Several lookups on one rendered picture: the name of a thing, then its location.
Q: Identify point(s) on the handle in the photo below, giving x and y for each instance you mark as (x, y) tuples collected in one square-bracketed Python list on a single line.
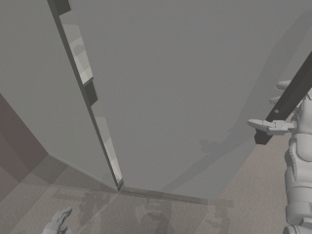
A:
[(297, 89)]

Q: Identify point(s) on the fridge door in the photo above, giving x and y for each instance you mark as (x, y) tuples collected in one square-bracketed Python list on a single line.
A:
[(178, 81)]

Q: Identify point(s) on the robot right hand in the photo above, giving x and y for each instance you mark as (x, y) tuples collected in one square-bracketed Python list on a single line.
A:
[(302, 115)]

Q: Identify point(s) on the right robot upper arm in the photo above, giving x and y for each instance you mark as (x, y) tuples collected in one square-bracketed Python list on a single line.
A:
[(296, 229)]

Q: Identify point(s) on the right robot forearm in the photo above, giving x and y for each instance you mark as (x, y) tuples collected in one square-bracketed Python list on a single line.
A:
[(298, 181)]

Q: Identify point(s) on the robot left hand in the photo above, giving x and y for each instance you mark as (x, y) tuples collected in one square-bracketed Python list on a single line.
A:
[(55, 226)]

